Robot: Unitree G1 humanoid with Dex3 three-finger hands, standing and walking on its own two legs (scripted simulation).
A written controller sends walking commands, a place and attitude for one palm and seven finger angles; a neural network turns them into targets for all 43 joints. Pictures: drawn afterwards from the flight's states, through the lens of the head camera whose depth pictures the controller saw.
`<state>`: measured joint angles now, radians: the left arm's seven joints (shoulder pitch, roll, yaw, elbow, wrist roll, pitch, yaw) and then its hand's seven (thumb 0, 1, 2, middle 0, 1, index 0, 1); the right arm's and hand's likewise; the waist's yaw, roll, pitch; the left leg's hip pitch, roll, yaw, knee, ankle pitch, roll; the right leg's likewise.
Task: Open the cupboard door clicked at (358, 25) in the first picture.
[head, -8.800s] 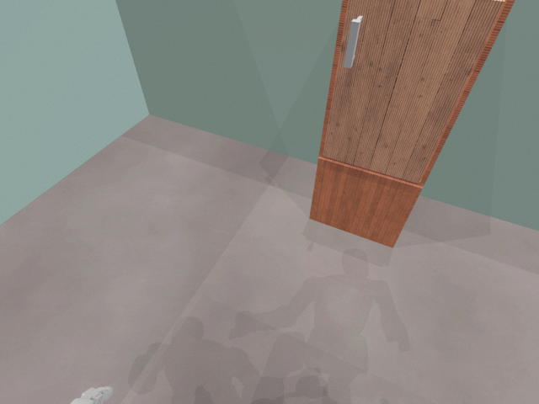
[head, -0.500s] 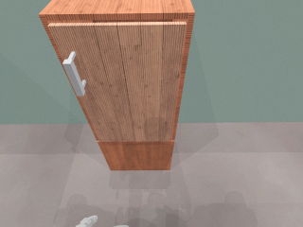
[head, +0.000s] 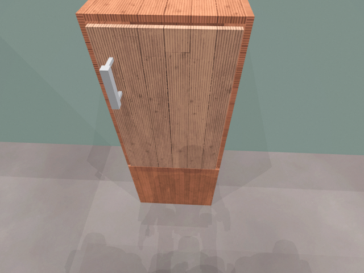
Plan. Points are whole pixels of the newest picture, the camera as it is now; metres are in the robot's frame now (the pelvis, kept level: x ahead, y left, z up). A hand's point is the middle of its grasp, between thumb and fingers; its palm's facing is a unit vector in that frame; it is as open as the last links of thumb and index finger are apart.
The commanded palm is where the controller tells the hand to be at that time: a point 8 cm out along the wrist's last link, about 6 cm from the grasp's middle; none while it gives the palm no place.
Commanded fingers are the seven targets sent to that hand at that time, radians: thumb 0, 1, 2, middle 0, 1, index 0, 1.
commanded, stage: come to a stop and stand still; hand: left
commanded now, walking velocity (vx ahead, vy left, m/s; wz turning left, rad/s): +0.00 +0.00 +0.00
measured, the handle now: (113, 83) +0.54 +0.24 +0.12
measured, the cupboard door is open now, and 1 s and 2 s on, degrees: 0 0 0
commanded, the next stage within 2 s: look again from close up in 0.32 s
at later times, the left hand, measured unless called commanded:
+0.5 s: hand out of the picture -0.03 +0.14 -0.17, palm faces +0.01 -0.99 -0.15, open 7.3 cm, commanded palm none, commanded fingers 0.00 0.90 0.90 -0.20 -0.30 -0.20 -0.30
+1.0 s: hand out of the picture +0.02 +0.18 -0.17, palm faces +0.00 -0.98 -0.19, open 7.3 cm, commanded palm none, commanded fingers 0.00 0.90 0.90 -0.20 -0.30 -0.20 -0.30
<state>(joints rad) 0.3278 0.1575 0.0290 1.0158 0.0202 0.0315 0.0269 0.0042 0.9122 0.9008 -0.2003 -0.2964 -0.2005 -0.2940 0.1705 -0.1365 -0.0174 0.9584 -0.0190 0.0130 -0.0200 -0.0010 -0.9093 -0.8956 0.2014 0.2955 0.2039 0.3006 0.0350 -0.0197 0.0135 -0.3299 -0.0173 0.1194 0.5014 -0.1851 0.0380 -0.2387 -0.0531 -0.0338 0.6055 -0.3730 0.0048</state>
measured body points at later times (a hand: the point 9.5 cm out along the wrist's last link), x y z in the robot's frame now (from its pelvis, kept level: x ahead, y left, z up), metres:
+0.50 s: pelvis -0.01 -0.01 +0.00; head -0.01 -0.01 +0.45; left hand -0.03 +0.19 -0.15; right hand -0.05 -0.23 -0.16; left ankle +0.04 +0.10 -0.73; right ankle -0.04 -0.11 -0.73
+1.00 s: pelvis +0.01 +0.01 +0.01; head +0.02 +0.01 +0.46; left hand +0.02 +0.23 -0.15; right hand +0.01 -0.21 -0.15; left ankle +0.03 +0.10 -0.73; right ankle -0.04 -0.11 -0.73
